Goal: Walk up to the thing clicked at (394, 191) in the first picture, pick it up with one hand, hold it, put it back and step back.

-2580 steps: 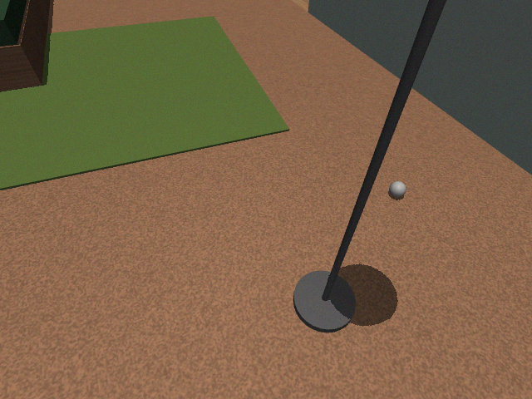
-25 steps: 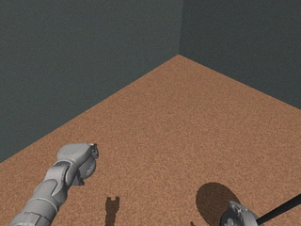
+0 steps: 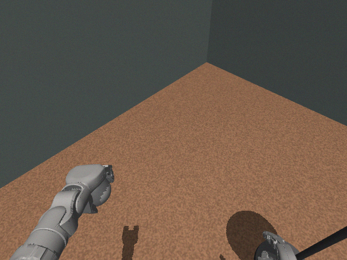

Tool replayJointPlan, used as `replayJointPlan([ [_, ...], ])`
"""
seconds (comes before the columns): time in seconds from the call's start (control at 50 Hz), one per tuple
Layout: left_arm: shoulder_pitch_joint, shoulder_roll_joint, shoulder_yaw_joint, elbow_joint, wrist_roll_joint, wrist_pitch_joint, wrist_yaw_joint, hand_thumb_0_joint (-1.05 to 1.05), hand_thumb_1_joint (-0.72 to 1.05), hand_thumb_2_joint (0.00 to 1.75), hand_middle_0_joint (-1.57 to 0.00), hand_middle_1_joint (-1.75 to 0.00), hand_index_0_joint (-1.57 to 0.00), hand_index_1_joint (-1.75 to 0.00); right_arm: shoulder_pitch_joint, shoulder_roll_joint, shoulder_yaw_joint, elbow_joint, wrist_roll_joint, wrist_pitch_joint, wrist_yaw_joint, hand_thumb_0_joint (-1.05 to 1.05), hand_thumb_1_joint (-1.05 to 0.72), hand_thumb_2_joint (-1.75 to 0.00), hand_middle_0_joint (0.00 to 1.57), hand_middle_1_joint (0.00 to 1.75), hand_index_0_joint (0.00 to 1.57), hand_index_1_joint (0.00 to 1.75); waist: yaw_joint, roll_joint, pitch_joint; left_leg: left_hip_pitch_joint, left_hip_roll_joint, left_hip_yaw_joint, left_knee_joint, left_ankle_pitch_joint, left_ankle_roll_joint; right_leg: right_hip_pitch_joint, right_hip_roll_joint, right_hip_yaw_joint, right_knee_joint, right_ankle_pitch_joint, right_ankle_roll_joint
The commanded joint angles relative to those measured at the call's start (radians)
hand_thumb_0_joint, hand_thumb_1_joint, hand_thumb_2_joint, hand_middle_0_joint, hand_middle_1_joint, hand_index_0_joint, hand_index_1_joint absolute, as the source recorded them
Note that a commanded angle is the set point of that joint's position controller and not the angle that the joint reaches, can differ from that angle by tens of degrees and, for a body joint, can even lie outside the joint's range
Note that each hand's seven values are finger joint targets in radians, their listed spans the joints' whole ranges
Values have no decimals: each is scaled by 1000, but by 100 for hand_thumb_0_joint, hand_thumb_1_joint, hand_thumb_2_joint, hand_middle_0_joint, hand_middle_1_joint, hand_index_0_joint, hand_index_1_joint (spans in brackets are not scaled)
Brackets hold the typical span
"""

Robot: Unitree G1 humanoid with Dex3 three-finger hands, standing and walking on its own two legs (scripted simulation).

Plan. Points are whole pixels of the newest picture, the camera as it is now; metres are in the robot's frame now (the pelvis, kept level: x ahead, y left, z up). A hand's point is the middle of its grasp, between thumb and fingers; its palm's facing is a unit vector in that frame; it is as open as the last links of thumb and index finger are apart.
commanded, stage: hold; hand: left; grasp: from above
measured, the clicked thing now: (95, 190) +0.31 +0.22 -0.05
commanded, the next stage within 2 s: crouch in 0.16 s
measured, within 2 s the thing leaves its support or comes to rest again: neither
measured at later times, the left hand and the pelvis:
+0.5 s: hand (95, 197) +0.29 +0.22 -0.05, palm faces -0.46 -0.05 -0.89, open 10.3 cm; pelvis +0.01 +0.00 +0.00, yaw +0 degrees
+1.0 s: hand (114, 206) +0.35 +0.24 -0.27, palm faces -0.41 +0.05 -0.91, open 10.2 cm; pelvis -0.05 +0.01 -0.16, yaw +0 degrees
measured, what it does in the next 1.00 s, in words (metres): lowers itself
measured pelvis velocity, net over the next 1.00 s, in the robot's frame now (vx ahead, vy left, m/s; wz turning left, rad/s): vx -0.05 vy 0.01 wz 0.00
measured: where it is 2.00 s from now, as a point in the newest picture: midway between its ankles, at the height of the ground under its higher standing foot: outside the picture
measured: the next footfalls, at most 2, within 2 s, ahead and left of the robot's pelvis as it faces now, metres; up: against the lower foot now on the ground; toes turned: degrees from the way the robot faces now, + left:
none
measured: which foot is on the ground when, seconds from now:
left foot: down 0.00-1.00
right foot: down 0.00-1.00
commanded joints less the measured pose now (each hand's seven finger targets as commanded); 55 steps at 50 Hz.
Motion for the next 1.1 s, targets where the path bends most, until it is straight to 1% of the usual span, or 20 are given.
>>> replayJointPlan([
  [0.0, -323, 214, 121, -200, 7, -5, 34, 0, 47, 89, -79, -96, -83, -92, -91, -129, -49, -143, -3, -42, -10, 0, -90, -90, 20, 30, 20, 30, 5, -43, -250, 154, -28, -9, -48, 173, 14, 15, 38, -17, -74, 156, -24],
  [0.04, -319, 197, 106, -205, 6, -9, 31, 0, 46, 90, -80, -95, -83, -91, -88, -127, -48, -146, -4, -41, -9, 0, -91, -90, 20, 30, 20, 30, -1, -46, -254, 161, -27, -9, -47, 184, 15, 25, 38, -18, -70, 170, -24],
  [0.14, -361, 227, 134, -201, 11, -15, 53, 0, 48, 91, -81, -96, -85, -92, -85, -129, -46, -141, -4, -36, -11, 0, -91, -90, 20, 30, 20, 30, 1, -22, -254, 163, -29, -7, -47, 185, 13, 21, 38, -17, -72, 170, -26],
  [0.18, -363, 194, 112, -198, 13, -14, 60, 0, 47, 89, -80, -96, -85, -92, -83, -128, -48, -144, -5, -36, -8, 0, -91, -90, 20, 30, 20, 30, -3, -10, -248, 169, -24, -11, -55, 177, 7, 8, 42, -22, -69, 157, -31],
  [0.2, -321, 206, 128, -170, 17, -10, 64, 0, 47, 88, -80, -94, -84, -90, -86, -131, -49, -143, -4, -35, -8, 0, -91, -90, 20, 30, 20, 30, 6, -24, -236, 161, -23, -14, -56, 173, 6, 15, 43, -26, -74, 147, -30],
  [0.24, -308, 175, 103, -190, 17, -4, 68, 0, 53, 82, -82, -100, -89, -93, -90, -128, -53, -148, -5, -34, -4, 0, -93, -91, 20, 30, 20, 30, 5, -24, -248, 162, -26, -13, -53, 186, 6, 23, 40, -24, -70, 162, -32],
  [0.26, -341, 188, 111, -224, 18, -3, 69, 0, 45, 87, -74, -98, -81, -92, -91, -128, -55, -149, -5, -33, -4, 0, -88, -90, 20, 30, 20, 30, 9, -7, -265, 172, -26, -12, -51, 201, 4, 24, 40, -25, -68, 174, -32],
  [0.38, -268, 158, 96, -126, 26, 0, 80, 0, 42, 91, -76, -96, -80, -93, -77, -127, -55, -141, -4, -25, -1, 0, -89, -90, 20, 30, 20, 30, -7, -74, -208, 140, -28, -11, -42, 193, 12, 5, 38, -25, -69, 178, -24],
  [0.44, -276, 143, 87, -67, 37, -17, 111, 0, 43, 89, -78, -94, -81, -90, -70, -129, -53, -137, -7, -21, 0, 0, -89, -90, 20, 30, 20, 30, -24, -112, -167, 96, -34, -12, -29, 141, 14, -40, 34, -24, -67, 133, -22],
  [0.52, -321, 142, 93, 36, 66, -43, 175, 0, 40, 85, -75, -93, -79, -89, -37, -135, -61, -109, -21, -16, 7, 0, -90, -90, 20, 30, 20, 30, -44, -107, -187, 42, -36, -14, 44, 137, 12, -102, 30, -24, 0, 138, -22],
  [0.56, -412, 172, 110, 62, 90, -55, 223, 0, 42, 87, -76, -95, -80, -91, -25, -139, -65, -92, -30, -15, 12, 0, -90, -90, 20, 30, 20, 30, -53, -67, -227, -5, -37, -15, 109, 129, 4, -168, 29, -28, 58, 130, -24],
  [0.6, -445, 130, 92, 135, 114, -62, 272, 0, 43, 87, -78, -96, -82, -92, 2, -143, -73, -78, -42, -21, 22, 0, -90, -90, 20, 30, 20, 30, -74, -74, -255, -74, -31, -20, 193, 107, -1, -259, 33, -33, 131, 109, -27],
  [0.72, -586, 149, 118, 276, 195, -82, 395, 0, 43, 89, -78, -97, -82, -92, 86, -163, -100, -60, -72, -47, 47, 0, -90, -90, 20, 30, 20, 30, -100, 7, -464, -335, -19, -34, 523, 58, -5, -585, 38, -40, 442, 47, -40],
  [0.78, -675, 159, 129, 329, 202, -68, 433, 0, 46, 88, -79, -97, -83, -93, 115, -172, -104, -53, -80, -57, 48, 0, -90, -90, 20, 30, 20, 30, -111, 41, -531, -451, -13, -48, 617, 19, -3, -712, 46, -52, 555, 11, -46],
  [0.84, -694, 174, 143, 440, 192, -54, 444, 0, 48, 87, -79, -98, -84, -92, 131, -177, -106, -39, -88, -73, 41, 0, -90, -90, 20, 30, 20, 30, -126, 42, -549, -590, -9, -70, 704, -42, 1, -841, 51, -67, 664, -42, -52],
  [0.86, -697, 188, 155, 466, 192, -50, 447, 0, 48, 88, -78, -98, -83, -93, 134, -176, -109, -37, -91, -78, 39, 0, -90, -90, 20, 30, 20, 30, -117, 23, -573, -638, -11, -74, 733, -60, 3, -859, 52, -70, 698, -57, -53],
  [0.92, -778, 206, 164, 441, 180, -42, 447, 0, 51, 89, -82, -97, -87, -92, 148, -179, -111, -41, -98, -92, 35, 0, -90, -90, 20, 30, 20, 30, -128, 63, -686, -725, -8, -83, 825, -119, 3, -947, 49, -71, 794, -102, -56],
  [0.96, -767, 219, 181, 452, 166, -34, 444, 0, 50, 87, -81, -96, -86, -91, 153, -184, -114, -41, -102, -98, 33, 0, -90, -90, 20, 30, 20, 30, -123, 76, -714, -767, -6, -97, 852, -160, -1, -995, 43, -77, 849, -137, -60],
  [1.06, -847, 254, 201, 497, 179, -37, 423, 0, 47, 90, -81, -94, -85, -90, 163, -186, -107, -22, -115, -106, 32, 0, -90, -90, 20, 30, 20, 30, -163, 79, -717, -912, -2, -126, 958, -276, 0, -1170, 40, -88, 966, -231, -62],
  [1.08, -870, 285, 220, 474, 180, -47, 423, 0, 46, 91, -81, -95, -85, -91, 165, -191, -109, -31, -115, -108, 33, 0, -90, -90, 20, 30, 20, 30, -156, 84, -742, -927, -5, -136, 965, -319, -2, -1191, 40, -92, 988, -265, -64],
])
